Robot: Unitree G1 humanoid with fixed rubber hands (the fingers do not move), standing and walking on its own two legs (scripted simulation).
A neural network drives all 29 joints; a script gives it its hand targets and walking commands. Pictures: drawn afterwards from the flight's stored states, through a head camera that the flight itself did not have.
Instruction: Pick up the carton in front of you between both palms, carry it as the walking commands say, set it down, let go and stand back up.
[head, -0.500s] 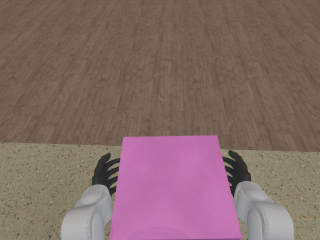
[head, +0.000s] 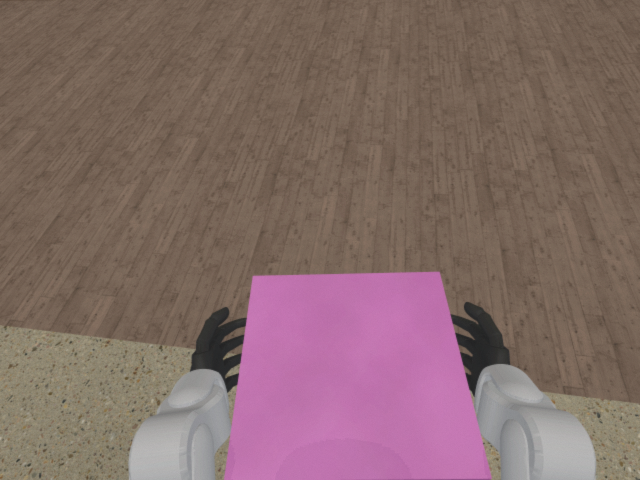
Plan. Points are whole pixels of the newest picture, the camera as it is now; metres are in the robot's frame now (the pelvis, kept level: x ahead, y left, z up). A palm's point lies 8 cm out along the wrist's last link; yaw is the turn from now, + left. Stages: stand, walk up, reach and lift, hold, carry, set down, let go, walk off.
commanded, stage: carry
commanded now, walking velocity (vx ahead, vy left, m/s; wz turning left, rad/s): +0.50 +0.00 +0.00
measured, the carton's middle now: (347, 402) +0.22 +0.00 +0.01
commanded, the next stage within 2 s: none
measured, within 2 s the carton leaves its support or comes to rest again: neither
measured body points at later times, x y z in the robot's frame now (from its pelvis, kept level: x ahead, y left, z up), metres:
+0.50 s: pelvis +0.35 +0.04 +0.00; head +0.36 +0.06 +0.45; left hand +0.62 +0.18 +0.10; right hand +0.60 -0.12 +0.11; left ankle +0.44 +0.12 -0.72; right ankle +0.15 -0.07 -0.63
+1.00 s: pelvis +0.68 +0.01 +0.00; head +0.74 +0.00 +0.45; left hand +1.04 +0.17 +0.12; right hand +1.05 -0.14 +0.11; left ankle +0.51 +0.12 -0.61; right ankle +0.76 -0.06 -0.71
